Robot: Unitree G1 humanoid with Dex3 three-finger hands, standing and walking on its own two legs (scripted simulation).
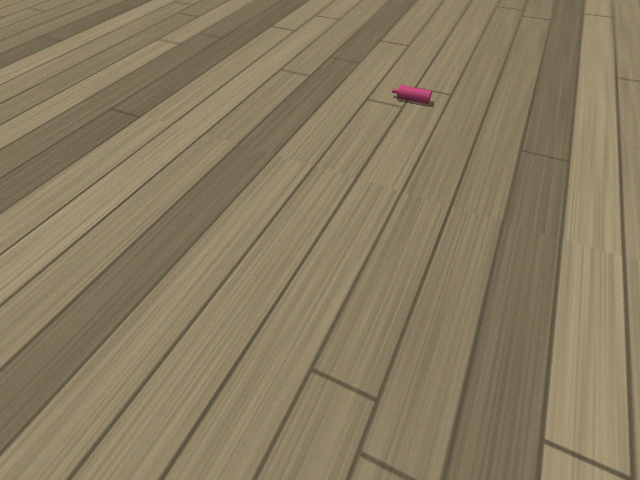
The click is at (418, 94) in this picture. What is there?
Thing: lying bottle
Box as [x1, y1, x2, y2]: [392, 85, 431, 103]
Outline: 392,92 397,93 397,97 426,103 428,103 431,90 400,85 397,89 393,88
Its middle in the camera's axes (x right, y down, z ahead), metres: +0.58 -0.87 +2.42
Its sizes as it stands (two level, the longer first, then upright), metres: 0.232 0.078 0.078
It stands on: the floor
